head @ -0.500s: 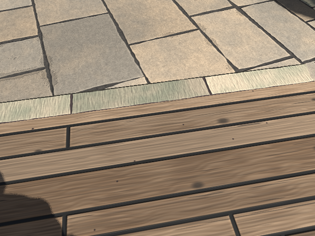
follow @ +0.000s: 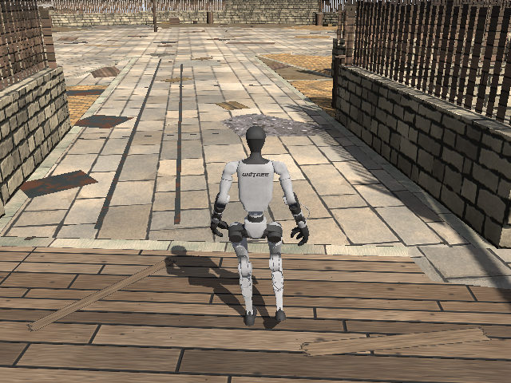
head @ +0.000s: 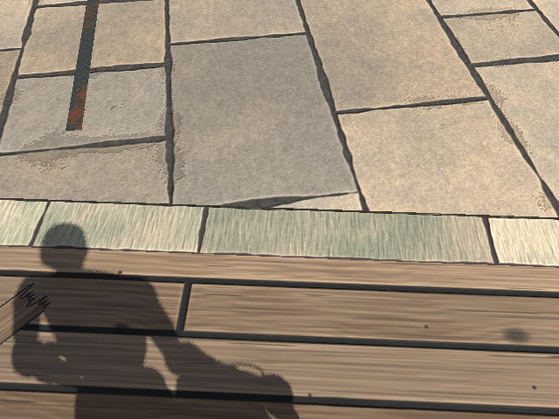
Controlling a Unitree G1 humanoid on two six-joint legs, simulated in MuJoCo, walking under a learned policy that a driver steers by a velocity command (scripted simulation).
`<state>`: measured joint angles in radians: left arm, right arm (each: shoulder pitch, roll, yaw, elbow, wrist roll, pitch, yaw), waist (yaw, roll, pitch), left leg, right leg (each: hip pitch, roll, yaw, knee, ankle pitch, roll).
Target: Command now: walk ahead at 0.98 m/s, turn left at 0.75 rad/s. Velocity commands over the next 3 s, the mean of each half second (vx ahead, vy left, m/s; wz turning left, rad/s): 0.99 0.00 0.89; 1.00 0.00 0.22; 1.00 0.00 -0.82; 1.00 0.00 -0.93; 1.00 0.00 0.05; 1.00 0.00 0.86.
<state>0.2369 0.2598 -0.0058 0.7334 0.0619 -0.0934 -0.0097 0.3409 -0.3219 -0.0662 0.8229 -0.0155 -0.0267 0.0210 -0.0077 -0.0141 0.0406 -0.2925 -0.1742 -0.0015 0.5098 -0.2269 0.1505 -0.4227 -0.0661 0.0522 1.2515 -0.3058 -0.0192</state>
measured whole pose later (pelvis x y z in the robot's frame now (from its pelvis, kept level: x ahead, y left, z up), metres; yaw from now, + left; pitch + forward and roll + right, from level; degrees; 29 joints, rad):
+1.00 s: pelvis +0.87 +0.27 +0.01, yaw +31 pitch -1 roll +1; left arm 0.22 0.28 0.03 0.81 0.00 -0.01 -0.05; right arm 0.44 -0.28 -0.04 0.91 -0.02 -0.11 0.01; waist -0.03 -0.03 0.04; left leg 0.08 -0.12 0.17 0.25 -0.33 0.11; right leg -0.74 -0.12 0.02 1.08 -0.06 -0.07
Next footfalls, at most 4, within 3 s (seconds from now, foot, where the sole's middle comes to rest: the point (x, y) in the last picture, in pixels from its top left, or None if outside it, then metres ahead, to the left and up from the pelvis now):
0.28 right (342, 403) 0.51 -0.12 -0.76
0.72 left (191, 298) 0.79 0.26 -0.76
1.18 right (160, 181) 1.21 0.40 -0.76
1.58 left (101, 106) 1.58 0.67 -0.76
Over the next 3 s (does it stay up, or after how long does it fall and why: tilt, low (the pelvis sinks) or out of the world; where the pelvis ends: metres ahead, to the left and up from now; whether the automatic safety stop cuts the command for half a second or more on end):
stays up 2.69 0.20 0.00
